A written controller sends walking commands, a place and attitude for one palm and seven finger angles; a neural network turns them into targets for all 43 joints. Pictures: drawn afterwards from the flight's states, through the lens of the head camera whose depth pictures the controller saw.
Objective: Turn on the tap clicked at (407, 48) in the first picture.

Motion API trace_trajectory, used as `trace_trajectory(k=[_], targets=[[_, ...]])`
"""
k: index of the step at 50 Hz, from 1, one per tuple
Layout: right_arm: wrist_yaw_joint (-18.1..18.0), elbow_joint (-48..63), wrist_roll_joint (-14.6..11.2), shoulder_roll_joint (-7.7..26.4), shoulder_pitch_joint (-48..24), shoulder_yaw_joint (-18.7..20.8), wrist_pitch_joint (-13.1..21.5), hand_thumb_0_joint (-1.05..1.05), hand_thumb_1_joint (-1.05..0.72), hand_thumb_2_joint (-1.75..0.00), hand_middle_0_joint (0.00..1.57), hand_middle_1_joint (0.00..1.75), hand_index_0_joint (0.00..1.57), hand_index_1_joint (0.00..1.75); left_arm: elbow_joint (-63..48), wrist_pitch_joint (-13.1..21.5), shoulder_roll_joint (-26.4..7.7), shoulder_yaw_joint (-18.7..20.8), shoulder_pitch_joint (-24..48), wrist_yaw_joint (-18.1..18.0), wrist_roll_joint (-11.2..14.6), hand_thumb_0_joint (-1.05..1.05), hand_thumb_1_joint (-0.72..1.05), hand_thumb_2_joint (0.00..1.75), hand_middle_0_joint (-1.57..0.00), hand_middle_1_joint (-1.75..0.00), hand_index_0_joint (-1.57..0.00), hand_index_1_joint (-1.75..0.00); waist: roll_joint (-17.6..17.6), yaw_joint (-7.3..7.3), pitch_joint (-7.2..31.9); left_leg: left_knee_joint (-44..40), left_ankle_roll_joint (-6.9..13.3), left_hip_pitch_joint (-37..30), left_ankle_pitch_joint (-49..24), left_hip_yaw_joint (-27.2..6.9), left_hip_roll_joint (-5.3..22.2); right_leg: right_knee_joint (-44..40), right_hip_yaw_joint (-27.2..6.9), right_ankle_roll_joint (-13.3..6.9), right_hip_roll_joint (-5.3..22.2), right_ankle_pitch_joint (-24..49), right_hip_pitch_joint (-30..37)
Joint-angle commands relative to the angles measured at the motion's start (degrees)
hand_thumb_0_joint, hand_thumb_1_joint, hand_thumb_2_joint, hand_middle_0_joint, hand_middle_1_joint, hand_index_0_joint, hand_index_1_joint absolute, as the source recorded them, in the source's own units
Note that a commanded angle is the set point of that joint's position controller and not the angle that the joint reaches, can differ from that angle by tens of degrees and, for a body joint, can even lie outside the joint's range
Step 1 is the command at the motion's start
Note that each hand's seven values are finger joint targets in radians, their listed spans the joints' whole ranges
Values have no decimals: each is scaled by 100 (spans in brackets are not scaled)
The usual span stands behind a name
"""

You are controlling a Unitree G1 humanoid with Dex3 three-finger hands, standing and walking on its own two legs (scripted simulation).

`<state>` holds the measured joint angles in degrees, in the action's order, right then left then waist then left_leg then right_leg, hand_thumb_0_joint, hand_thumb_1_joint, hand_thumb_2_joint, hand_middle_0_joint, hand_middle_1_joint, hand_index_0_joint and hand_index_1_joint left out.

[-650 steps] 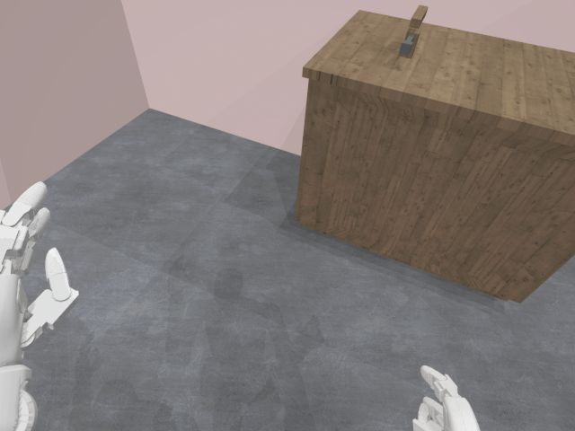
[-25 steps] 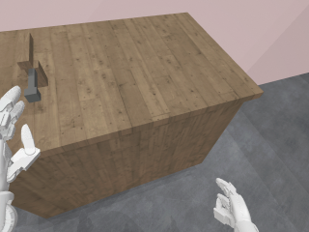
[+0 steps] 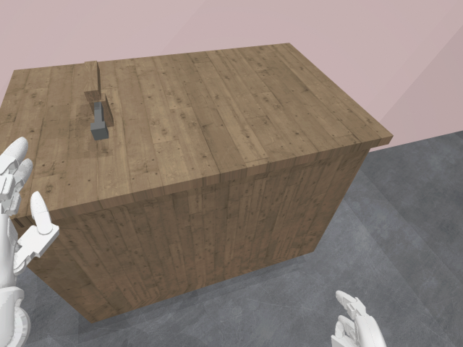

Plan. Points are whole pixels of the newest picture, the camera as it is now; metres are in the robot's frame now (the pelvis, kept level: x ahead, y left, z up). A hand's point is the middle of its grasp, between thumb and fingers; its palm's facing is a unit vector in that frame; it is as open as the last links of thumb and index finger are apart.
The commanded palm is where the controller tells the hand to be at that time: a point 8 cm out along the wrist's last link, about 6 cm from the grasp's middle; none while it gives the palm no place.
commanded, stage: come to a stop and stand still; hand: left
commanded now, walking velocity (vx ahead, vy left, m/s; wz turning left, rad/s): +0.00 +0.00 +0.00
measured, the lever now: (99, 130) +0.49 +0.33 +0.09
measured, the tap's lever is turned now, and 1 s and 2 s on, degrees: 0 0 0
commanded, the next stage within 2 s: look again from close up in 0.20 s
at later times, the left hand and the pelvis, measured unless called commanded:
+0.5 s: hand out of the picture +0.19 +0.30 +0.22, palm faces +0.58 -0.76 -0.28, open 7.5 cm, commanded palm +0.12 +0.29 +0.17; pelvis -0.02 +0.00 -0.01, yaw +3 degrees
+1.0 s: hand out of the picture +0.14 +0.29 +0.17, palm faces +0.52 -0.79 -0.31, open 7.5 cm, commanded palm +0.08 +0.32 +0.17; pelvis -0.05 +0.02 -0.02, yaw +5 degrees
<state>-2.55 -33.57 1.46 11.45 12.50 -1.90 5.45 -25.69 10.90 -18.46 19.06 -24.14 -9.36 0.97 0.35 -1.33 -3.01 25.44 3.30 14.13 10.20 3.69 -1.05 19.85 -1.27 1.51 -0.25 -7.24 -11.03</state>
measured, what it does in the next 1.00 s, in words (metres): shifts its weight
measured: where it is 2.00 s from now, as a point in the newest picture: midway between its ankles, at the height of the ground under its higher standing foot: outside the picture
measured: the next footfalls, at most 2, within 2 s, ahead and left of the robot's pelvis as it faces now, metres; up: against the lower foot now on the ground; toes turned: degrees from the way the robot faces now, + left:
right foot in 1.46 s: -0.04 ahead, -0.07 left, +0.00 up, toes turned -9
left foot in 1.72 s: +0.15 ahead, +0.19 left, +0.00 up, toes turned +4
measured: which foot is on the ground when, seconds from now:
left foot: down 0.00-1.00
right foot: down 0.00-1.00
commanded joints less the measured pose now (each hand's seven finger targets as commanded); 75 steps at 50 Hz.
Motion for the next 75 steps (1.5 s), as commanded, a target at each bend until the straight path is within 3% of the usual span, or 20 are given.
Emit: trace_trajectory(k=[1, 14, 15, 16, 20, 24, 29, 35, 43, 49, 51, 53, 54, 57, 63, 68, 70, 72, 73, 75], targets=[[-91, 895, -1, 725, -707, 349, 367, 0, -90, -90, 20, 30, 20, 30, -972, 342, -816, 424, 721, -48, 3, 0, 90, 90, -20, -30, -20, -30, 249, 76, 288, -1064, -338, 159, 2112, -597, 396, -529, -127, -158, -57, -1279, -205], [-110, 948, -17, 734, -762, 366, 418, 0, -90, -90, 20, 30, 20, 30, -1229, 357, -947, 567, 664, -58, -47, 0, 90, 90, -20, -30, -20, -30, 513, 10, 416, -1422, -237, 587, 2588, -782, 524, -189, -92, -94, -187, -993, 411], [-391, 1891, -392, 1342, 515, -728, 368, 0, -90, -90, 20, 30, 20, 30, -3181, 1470, -6212, 2449, 6391, -154, -441, 0, 90, 90, -20, -30, -20, -30, 1665, 601, 262, -1062, 173, 2615, 3321, -964, 629, 1251, -27, 385, -671, -1133, 1808], [-264, 1230, -496, 22, -152, -101, 599, 0, -90, -90, 20, 30, 20, 30, -246, 1003, -2647, 1978, 4251, 13, -440, 0, 90, 90, -20, -30, -20, -30, 349, -133, 1606, -863, 295, 1596, 2640, -1161, 1218, 1585, 145, 116, -183, -1564, 690], [191, 900, -105, 766, 14, 337, 659, 0, -90, -90, 20, 30, 20, 30, 722, 810, -1276, 601, 1328, 316, 125, 0, 90, 90, -20, -30, -20, -30, 579, -55, 1241, 446, -270, -662, 1182, -190, 488, -159, -897, -495, 389, -1025, -976], [235, 1121, -184, 886, -236, 326, 696, 0, -90, -90, 20, 30, 20, 30, -641, 515, -678, -81, 491, 437, 70, 0, 90, 90, -20, -30, -20, -30, 599, 10, -67, -578, -338, 117, 2779, -230, 583, -337, -759, -399, 31, -2110, -1363], [11, 1024, -190, 795, -267, 314, 663, 0, -90, -90, 20, 30, 20, 30, -308, 333, -1201, 659, 1245, 243, -72, 0, 90, 90, -20, -30, -20, -30, -518, -30, 133, -1065, -334, 493, 2819, -330, 831, 456, -138, -108, -271, -1629, -679], [0, 1224, -76, 667, -560, 252, 678, 0, -90, -90, 20, 30, 20, 30, -1814, 341, -1596, 1002, 1543, 135, -66, 0, 90, 90, -20, -30, -20, -30, 1277, -126, 1064, -1531, -298, 185, 2849, -126, 952, 1219, 255, -107, -177, -1034, 234], [118, 947, -67, 745, -547, 378, 514, 0, -90, -90, 20, 30, 20, 30, -746, 97, -858, 538, 831, 203, -23, 0, 90, 90, -20, -30, -20, -30, 408, -54, 393, -818, -302, 1200, 3987, 121, 929, 1453, 708, -421, -362, -1776, 211], [113, 761, -122, 547, -528, 314, 302, 0, -90, -90, 20, 30, 20, 30, -897, 18, -1246, 511, 1586, 364, 82, 0, 90, 90, -20, -30, -20, -30, -1563, 137, 242, 3950, -306, -486, 1737, 111, 166, -247, -2080, -1324, 1136, -3881, -3460], [118, 698, -159, 565, -422, 282, 306, 0, -90, -90, 20, 30, 20, 30, -1170, -5, -1329, 543, 2065, 337, 107, 0, 90, 90, -20, -30, -20, -30, -1058, 362, 288, 2826, -175, -1032, 2135, -417, 446, 493, -1755, -1114, 954, -3845, -3976], [32, 728, -180, 850, -429, 242, 366, 0, -90, -90, 20, 30, 20, 30, -1569, 84, -1042, 510, 2385, 275, 173, 0, 90, 90, -20, -30, -20, -30, 2246, 394, 73, -1094, 107, -812, 4563, -2325, 1567, 4184, 81, -349, -665, -2891, -4053], [71, 842, -211, 699, -570, 247, 483, 0, -90, -90, 20, 30, 20, 30, -1847, 236, -1136, 530, 2809, 203, 129, 0, 90, 90, -20, -30, -20, -30, 2556, 402, -250, -1996, 316, -31, 4564, -3380, 2224, 5486, -41, -207, -511, -2369, -3951], [223, 873, -191, 773, -699, 393, 551, 0, -90, -90, 20, 30, 20, 30, -1628, 246, -1184, 554, 2015, 240, 52, 0, 90, 90, -20, -30, -20, -30, 759, 168, 105, -1786, 298, 281, 3781, -2819, 2100, 5931, -360, -177, -37, -1182, -3351], [133, 1026, -100, 701, -703, 340, 501, 0, -90, -90, 20, 30, 20, 30, -1974, 165, -1171, 812, 595, 140, 49, 0, 90, 90, -20, -30, -20, -30, 1321, 13, 550, -1806, 82, 332, 3223, -920, 1516, 3140, 680, -245, -107, -1085, -1336], [-69, 1022, -102, 738, -339, 382, 309, 0, -90, -90, 20, 30, 20, 30, -898, -60, -1109, 867, -33, 72, 178, 0, 90, 90, -20, -30, -20, -30, 873, 105, 609, -1316, -108, 311, 2863, -697, 1389, 833, 1355, -363, -480, -1618, 67], [-87, 968, -120, 742, -316, 422, 253, 0, -90, -90, 20, 30, 20, 30, -653, -114, -1142, 835, -151, 76, 183, 0, 90, 90, -20, -30, -20, -30, 375, 79, 754, -103, -84, 1123, 2595, -476, 1141, 336, 834, -615, -78, -1691, 1067], [-64, 917, -191, 624, -218, 446, 135, 0, -90, -90, 20, 30, 20, 30, -829, -81, -1394, 836, 193, 56, 138, 0, 90, 90, -20, -30, -20, -30, -1220, 78, 826, 2676, -204, 2679, 1854, 24, 471, -567, -1925, -1545, 1744, -2890, 1632], [-84, 929, -248, 646, -365, 412, 162, 0, -90, -90, 20, 30, 20, 30, -1051, 12, -1452, 832, 529, 14, 203, 0, 90, 90, -20, -30, -20, -30, -1277, 9, 313, 3960, -317, 3219, 1762, -95, 366, -901, -2387, -1880, 2314, -1985, 1375], [35, 791, -278, 686, -379, 406, 238, 0, -90, -90, 20, 30, 20, 30, -1509, 219, -1423, 802, 886, -16, 143, 0, 90, 90, -20, -30, -20, -30, -839, 65, 826, 4404, -393, 3483, 1621, -470, 496, -227, -1511, -1791, 2167, 110, 1939]])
